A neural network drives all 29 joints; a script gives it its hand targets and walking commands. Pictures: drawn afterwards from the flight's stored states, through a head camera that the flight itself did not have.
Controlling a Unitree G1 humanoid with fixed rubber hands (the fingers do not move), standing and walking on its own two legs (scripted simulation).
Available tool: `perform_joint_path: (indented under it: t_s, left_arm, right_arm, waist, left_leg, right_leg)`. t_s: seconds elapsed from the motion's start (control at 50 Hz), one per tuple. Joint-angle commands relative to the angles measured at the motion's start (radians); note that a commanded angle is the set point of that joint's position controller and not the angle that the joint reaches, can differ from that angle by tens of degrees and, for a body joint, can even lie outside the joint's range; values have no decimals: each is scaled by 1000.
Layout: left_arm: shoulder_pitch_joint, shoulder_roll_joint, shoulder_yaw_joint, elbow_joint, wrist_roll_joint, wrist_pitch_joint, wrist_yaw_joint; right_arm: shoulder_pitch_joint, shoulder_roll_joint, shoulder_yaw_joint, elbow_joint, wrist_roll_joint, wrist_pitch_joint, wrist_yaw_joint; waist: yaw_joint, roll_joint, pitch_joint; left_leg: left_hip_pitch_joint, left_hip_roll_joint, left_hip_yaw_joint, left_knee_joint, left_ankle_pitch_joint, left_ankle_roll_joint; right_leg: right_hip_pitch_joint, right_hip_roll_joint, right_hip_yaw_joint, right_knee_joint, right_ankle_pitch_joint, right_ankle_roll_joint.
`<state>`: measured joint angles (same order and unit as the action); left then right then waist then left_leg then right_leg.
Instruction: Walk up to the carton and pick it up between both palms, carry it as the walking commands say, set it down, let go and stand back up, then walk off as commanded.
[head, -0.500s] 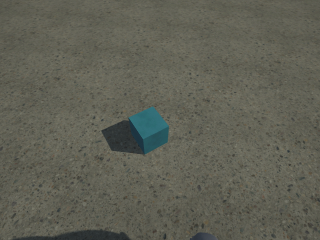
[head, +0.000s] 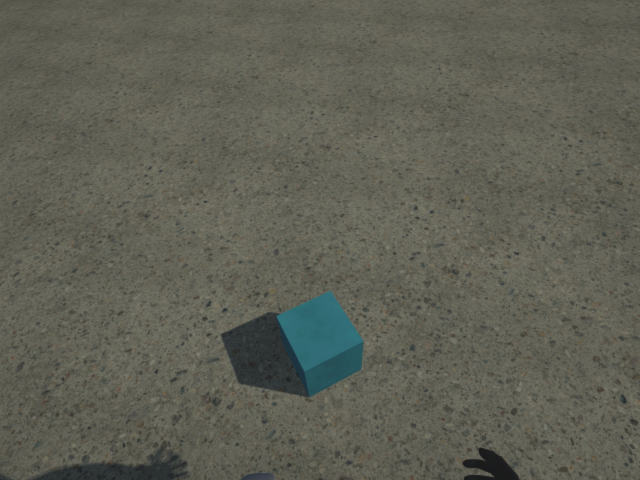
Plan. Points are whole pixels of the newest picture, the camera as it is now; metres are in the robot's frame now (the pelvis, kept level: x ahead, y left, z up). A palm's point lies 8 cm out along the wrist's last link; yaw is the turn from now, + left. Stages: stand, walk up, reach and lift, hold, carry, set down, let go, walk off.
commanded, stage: walk up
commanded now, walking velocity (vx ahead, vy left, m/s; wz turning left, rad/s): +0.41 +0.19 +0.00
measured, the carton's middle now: (320, 343) +0.63 +0.08 -0.67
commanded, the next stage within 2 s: none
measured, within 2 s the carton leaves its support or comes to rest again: neither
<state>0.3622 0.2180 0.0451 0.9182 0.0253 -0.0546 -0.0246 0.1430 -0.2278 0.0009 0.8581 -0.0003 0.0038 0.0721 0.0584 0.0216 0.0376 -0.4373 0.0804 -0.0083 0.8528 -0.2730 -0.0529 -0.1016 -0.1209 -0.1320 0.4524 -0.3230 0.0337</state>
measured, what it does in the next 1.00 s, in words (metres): walks ahead: left foot, then right foot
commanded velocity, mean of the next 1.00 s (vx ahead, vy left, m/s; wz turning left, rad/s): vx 0.21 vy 0.06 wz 0.00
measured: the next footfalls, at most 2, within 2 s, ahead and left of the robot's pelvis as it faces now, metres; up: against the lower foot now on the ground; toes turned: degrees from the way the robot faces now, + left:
left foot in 0.10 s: +0.17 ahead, +0.17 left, +0.00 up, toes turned +3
right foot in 0.46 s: +0.23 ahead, -0.10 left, +0.00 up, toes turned -8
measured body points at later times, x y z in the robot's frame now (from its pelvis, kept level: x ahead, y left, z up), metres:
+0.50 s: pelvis +0.15 +0.02 -0.01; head +0.17 +0.00 +0.43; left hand +0.24 +0.27 -0.15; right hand +0.19 -0.22 -0.16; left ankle +0.13 +0.17 -0.74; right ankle +0.19 -0.10 -0.74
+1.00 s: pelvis +0.24 +0.07 -0.01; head +0.26 +0.08 +0.44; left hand +0.26 +0.32 -0.16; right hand +0.35 -0.18 -0.14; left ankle +0.25 +0.18 -0.74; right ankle +0.20 -0.08 -0.73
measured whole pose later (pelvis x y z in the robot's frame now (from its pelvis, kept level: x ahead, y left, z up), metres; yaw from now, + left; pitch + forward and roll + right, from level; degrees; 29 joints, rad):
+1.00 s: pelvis +0.24 +0.07 -0.01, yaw +1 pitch +1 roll +0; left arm 0.28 0.22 0.05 0.94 0.01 0.02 -0.01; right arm 0.18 -0.22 0.00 0.87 0.00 0.00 -0.02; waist 0.02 -0.03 0.04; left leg -0.31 0.02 0.06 0.56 -0.26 0.00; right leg -0.25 -0.09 -0.07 0.66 -0.46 0.06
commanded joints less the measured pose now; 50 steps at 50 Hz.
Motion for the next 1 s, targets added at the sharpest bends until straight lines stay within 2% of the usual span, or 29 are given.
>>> perform_joint_path:
  t_s: [0.0,0.04,0.08,0.1,0.12,0.14,0.16,0.2,0.24,0.34,0.4,0.42,0.44,0.46,0.48,0.5,0.52,0.56,0.58,0.62,0.74,0.76,0.78,0.8,0.82,0.84,0.86,0.88,0.98]
  left_arm:
    - [15,225,57,-16,8,-7,25]
    - [11,240,60,-5,4,3,26]
    - [22,185,43,-14,-12,3,25]
    - [9,118,25,-53,-22,-2,15]
    - [6,90,16,-46,-11,12,22]
    - [-34,125,28,-43,-11,21,24]
    - [-61,123,22,-38,-4,21,19]
    - [-54,104,12,-29,-2,21,9]
    - [-40,91,11,-24,0,35,8]
    - [-158,64,-8,-61,-3,49,3]
    - [-95,47,-18,-27,-5,33,7]
    - [-45,59,-14,-3,-4,23,11]
    - [17,100,5,24,0,11,17]
    - [94,189,35,43,5,2,24]
    - [115,280,54,54,8,10,24]
    - [104,276,47,52,11,18,26]
    - [61,252,40,34,14,22,28]
    - [-22,221,33,-1,13,18,34]
    - [-5,233,35,-2,15,15,38]
    - [16,237,38,9,10,7,42]
    - [-33,229,45,4,10,18,39]
    - [-109,192,41,-18,-3,32,38]
    - [-110,153,39,17,-20,45,38]
    - [-67,100,19,17,-25,44,34]
    - [-22,60,-3,13,-26,42,35]
    - [3,45,-10,17,-21,53,38]
    - [-30,72,1,0,-30,68,41]
    - [-57,74,3,-13,-27,75,39]
    - [-48,42,-8,1,-16,75,39]
  right_arm:
    - [-53,-55,-11,-25,-13,-11,6]
    - [-3,-60,-8,1,-19,-21,-2]
    - [199,-143,-51,78,-31,-42,-22]
    - [346,-253,-92,106,-49,-59,-46]
    - [403,-342,-120,102,-29,-64,-56]
    - [355,-304,-106,89,-12,-61,-60]
    - [269,-249,-84,66,-16,-66,-63]
    - [166,-172,-57,41,-20,-71,-72]
    - [170,-167,-58,32,-15,-76,-76]
    - [191,-183,-76,41,-26,-57,-78]
    - [155,-184,-89,29,-26,-41,-76]
    - [155,-172,-89,28,-21,-36,-76]
    - [172,-135,-80,22,-22,-39,-76]
    - [172,-87,-63,1,-20,-41,-73]
    - [123,-78,-52,-27,-12,-28,-73]
    - [64,-99,-62,-38,-14,-16,-70]
    - [49,-109,-65,-37,-19,-11,-64]
    - [69,-109,-57,-19,-25,-3,-53]
    - [75,-121,-61,-19,-28,7,-47]
    - [80,-118,-59,-16,-26,18,-38]
    - [-10,-65,-24,-26,-19,19,-29]
    - [34,-49,-16,-2,-2,15,-50]
    - [113,-37,-10,19,5,-19,-60]
    - [183,-93,-31,51,-12,-39,-71]
    - [187,-164,-56,53,-19,-45,-82]
    - [200,-194,-60,52,-7,-43,-80]
    - [199,-188,-53,40,7,-35,-83]
    - [166,-175,-48,33,3,-29,-89]
    - [70,-117,-37,15,-6,-8,-106]
  waist:
    - [-21,-231,69]
    - [-58,-226,16]
    - [-127,-28,-165]
    - [-178,263,-268]
    - [-161,304,-262]
    - [-155,232,-200]
    - [-133,158,-133]
    - [-101,158,-140]
    - [-85,180,-162]
    - [-100,215,-96]
    - [-58,197,-115]
    - [-33,156,-135]
    - [-7,78,-180]
    - [25,-176,-204]
    - [55,-365,-129]
    - [48,-287,-50]
    - [31,-209,24]
    - [-1,-133,81]
    - [-5,-106,75]
    - [-10,-113,36]
    - [-10,-186,44]
    - [-57,-179,28]
    - [-88,-224,-66]
    - [-95,-130,-177]
    - [-80,52,-228]
    - [-63,183,-218]
    - [-91,257,-201]
    - [-96,267,-169]
    - [-55,160,-150]
  left_leg:
    - [-7,-26,123,-245,14,-19]
    - [127,-51,174,-373,102,3]
    - [433,-45,125,-445,141,57]
    - [635,225,-228,-487,268,115]
    - [670,407,-521,-570,315,160]
    - [574,382,-500,-580,260,223]
    - [503,335,-411,-565,313,220]
    - [444,236,-229,-518,536,193]
    - [405,225,-168,-504,642,201]
    - [323,197,-127,-567,350,213]
    - [272,154,-70,-495,250,193]
    - [234,126,-48,-443,212,165]
    - [144,87,-40,-357,102,125]
    - [-1,-14,46,-155,-103,67]
    - [-157,-63,75,2,-309,31]
    - [-181,-37,33,111,-315,24]
    - [-189,-4,26,158,-267,17]
    - [-192,14,26,155,-170,13]
    - [-193,14,11,164,-147,6]
    - [-165,19,11,150,-116,-2]
    - [-11,-21,80,-187,-76,-7]
    - [101,-56,64,-330,-15,7]
    - [248,-67,105,-538,199,31]
    - [395,3,83,-513,392,38]
    - [507,127,-24,-408,824,61]
    - [523,221,-105,-401,1065,107]
    - [511,245,-123,-430,1098,154]
    - [497,244,-132,-453,1041,181]
    - [429,171,-62,-437,846,186]
  right_leg:
    - [-15,-200,110,-181,402,-128]
    - [-27,-193,81,-99,418,-104]
    - [-88,-92,11,239,432,-57]
    - [-354,38,-25,546,-50,-12]
    - [-494,97,52,671,-338,-28]
    - [-477,33,121,732,-302,-39]
    - [-504,15,116,751,-207,-37]
    - [-445,5,115,681,-132,-26]
    - [-386,24,91,644,-129,-10]
    - [-327,35,32,338,-97,3]
    - [-170,75,-38,76,63,0]
    - [-70,79,-55,-18,150,-9]
    - [79,22,10,-23,165,-35]
    - [179,-189,266,-105,119,-85]
    - [162,-362,506,-240,16,-170]
    - [71,-365,531,-275,-60,-232]
    - [5,-342,491,-303,-140,-234]
    - [-44,-312,415,-317,-104,-189]
    - [-31,-328,418,-291,57,-175]
    - [3,-311,342,-225,304,-168]
    - [-39,-243,209,-193,343,-167]
    - [-37,-161,118,-51,698,-141]
    - [0,-52,1,33,692,-92]
    - [-46,-23,6,90,502,-51]
    - [-154,18,9,127,211,-15]
    - [-221,42,61,189,-162,-13]
    - [-240,58,102,265,-243,-4]
    - [-275,62,105,301,-255,6]
    - [-212,53,96,139,-106,12]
